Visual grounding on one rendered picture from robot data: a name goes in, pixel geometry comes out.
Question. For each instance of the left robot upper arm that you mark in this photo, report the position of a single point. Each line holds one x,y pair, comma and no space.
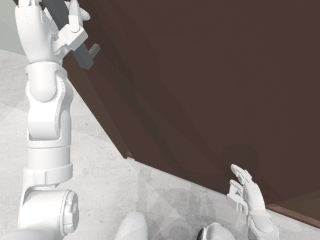
47,215

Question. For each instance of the robot left thigh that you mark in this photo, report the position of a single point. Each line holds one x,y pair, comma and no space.
133,227

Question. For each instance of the wardrobe door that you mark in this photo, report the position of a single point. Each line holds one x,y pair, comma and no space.
195,86
307,205

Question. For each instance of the robot thigh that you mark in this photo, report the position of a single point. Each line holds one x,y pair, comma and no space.
216,232
133,227

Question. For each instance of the right robot hand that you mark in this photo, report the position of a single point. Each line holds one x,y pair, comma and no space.
248,197

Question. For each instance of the handle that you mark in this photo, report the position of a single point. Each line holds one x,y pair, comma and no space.
60,14

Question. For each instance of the left robot hand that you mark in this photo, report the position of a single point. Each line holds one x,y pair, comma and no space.
37,30

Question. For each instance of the robot right forearm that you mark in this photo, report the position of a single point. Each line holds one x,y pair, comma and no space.
260,226

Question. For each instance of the robot right thigh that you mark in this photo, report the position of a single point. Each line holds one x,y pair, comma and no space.
216,232

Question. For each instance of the robot left forearm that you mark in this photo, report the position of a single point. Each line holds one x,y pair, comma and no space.
48,129

